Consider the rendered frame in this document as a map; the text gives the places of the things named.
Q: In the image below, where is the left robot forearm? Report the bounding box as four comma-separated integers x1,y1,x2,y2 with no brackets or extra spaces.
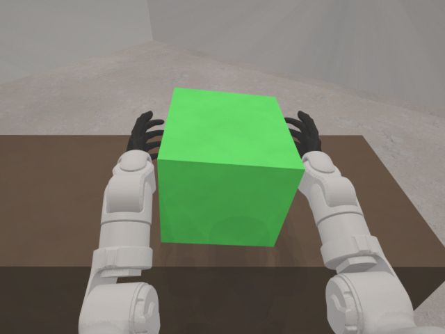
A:
79,150,156,334

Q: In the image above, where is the carton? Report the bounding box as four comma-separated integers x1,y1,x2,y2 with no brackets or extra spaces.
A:
157,88,305,247

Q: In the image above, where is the pedestal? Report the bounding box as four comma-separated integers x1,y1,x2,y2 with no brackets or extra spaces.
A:
0,135,445,334

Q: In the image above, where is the left robot upper arm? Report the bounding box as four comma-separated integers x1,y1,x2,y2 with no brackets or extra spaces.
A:
80,282,160,334

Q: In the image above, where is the right robot upper arm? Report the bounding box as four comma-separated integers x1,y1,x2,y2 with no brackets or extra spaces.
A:
325,271,445,334

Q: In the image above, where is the right robot forearm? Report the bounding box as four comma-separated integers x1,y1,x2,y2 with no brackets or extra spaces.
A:
298,151,414,317

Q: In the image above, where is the robot left hand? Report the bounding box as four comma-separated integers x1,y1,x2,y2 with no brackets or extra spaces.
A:
127,111,164,160

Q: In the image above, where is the robot right hand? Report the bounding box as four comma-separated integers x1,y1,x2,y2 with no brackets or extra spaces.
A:
284,111,322,158

